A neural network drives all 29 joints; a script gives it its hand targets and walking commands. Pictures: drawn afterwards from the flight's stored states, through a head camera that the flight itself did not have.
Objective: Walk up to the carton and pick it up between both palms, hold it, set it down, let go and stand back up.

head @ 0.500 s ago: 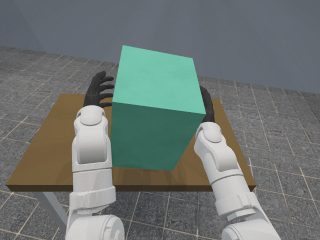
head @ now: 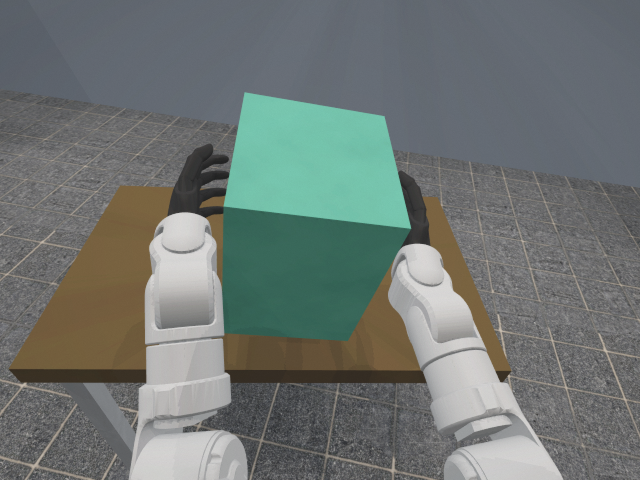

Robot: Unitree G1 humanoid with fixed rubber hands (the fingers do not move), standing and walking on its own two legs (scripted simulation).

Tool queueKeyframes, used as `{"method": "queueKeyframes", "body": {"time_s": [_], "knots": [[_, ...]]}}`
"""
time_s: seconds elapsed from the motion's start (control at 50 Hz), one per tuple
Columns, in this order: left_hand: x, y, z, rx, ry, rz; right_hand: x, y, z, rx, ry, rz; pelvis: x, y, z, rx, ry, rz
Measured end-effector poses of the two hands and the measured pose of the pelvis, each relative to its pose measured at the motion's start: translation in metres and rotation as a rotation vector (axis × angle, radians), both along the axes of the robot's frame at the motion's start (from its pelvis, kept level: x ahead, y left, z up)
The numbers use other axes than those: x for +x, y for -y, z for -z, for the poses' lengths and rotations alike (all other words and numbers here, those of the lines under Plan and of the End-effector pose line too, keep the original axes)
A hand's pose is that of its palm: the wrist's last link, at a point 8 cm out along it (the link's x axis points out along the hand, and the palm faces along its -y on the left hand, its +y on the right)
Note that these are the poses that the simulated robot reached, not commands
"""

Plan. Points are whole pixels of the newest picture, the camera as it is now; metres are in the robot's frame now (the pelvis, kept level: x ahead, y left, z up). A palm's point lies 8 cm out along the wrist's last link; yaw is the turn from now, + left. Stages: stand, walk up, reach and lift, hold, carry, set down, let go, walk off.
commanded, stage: hold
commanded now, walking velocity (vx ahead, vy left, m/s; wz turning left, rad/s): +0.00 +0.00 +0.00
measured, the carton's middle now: (300, 227) +0.38 +0.01 +0.16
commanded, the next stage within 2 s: none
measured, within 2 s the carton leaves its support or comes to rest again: neither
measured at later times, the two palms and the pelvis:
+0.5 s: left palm (187, 216) +0.36 +0.14 +0.20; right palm (406, 240) +0.35 -0.11 +0.16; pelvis +0.00 +0.00 +0.00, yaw +0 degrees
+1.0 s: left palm (188, 217) +0.36 +0.14 +0.20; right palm (408, 240) +0.35 -0.11 +0.17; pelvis +0.00 +0.00 +0.00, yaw +0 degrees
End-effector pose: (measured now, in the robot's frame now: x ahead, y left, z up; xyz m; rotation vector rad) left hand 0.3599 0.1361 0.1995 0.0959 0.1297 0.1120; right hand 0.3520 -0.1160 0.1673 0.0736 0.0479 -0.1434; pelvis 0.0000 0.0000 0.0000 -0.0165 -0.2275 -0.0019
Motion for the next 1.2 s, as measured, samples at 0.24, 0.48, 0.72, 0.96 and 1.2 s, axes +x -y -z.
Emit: {"method": "queueKeyframes", "body": {"time_s": [0.24,0.48,0.72,0.96,1.2], "knots": [[-0.0008,-0.0026,-0.0008,-0.001,-0.003,0.001,-0.0011,-0.0026,-0.0004,0.0,0.001,0.003,-0.0013,-0.0021,0.0,0.001,0.006,0.003],[0.0023,-0.0029,0.0035,-0.005,-0.013,0.0,0.002,-0.0028,0.0027,-0.009,-0.004,0.002,-0.0028,-0.002,-0.0002,0.001,-0.004,0.004],[0.0035,0.0001,0.0054,0.001,-0.009,0.004,0.0031,0.0003,0.0034,-0.007,0.005,0.004,0.0005,-0.0011,-0.0003,-0.001,-0.007,0.0],[0.0002,-0.0007,0.0028,0.002,-0.006,0.004,0.0002,-0.0005,0.0014,-0.003,0.012,0.005,0.0013,-0.0027,-0.0002,0.0,0.007,0.002],[0.0005,-0.0026,0.0044,-0.002,-0.016,0.002,0.0004,-0.0024,0.0027,-0.01,0.005,0.005,-0.003,-0.003,-0.0003,0.002,0.004,0.005]]}}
